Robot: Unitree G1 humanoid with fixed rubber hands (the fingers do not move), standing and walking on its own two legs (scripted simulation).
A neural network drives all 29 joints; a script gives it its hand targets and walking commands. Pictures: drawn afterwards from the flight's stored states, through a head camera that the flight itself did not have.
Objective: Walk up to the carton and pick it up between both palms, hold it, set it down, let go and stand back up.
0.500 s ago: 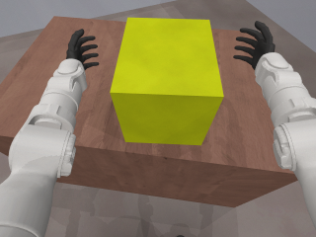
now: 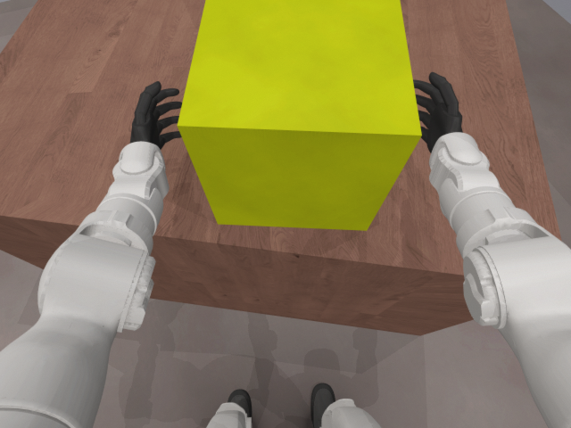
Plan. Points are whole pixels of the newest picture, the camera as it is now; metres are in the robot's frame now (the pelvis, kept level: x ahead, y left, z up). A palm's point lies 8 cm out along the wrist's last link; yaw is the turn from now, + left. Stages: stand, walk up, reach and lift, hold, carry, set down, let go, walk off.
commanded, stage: reach and lift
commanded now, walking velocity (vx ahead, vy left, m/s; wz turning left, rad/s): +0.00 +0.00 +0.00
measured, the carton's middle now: (297, 105) +0.57 -0.01 +0.04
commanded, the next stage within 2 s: none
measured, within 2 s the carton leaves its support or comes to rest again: neither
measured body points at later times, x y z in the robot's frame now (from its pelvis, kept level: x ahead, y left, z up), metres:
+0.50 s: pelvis +0.01 +0.01 +0.00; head +0.14 +0.01 +0.42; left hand +0.51 +0.18 +0.05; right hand +0.51 -0.18 +0.06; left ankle +0.02 +0.15 -0.71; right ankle +0.03 -0.10 -0.71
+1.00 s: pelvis +0.01 +0.02 +0.01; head +0.15 +0.01 +0.44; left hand +0.50 +0.17 +0.05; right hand +0.50 -0.18 +0.06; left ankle +0.01 +0.15 -0.71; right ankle +0.03 -0.10 -0.71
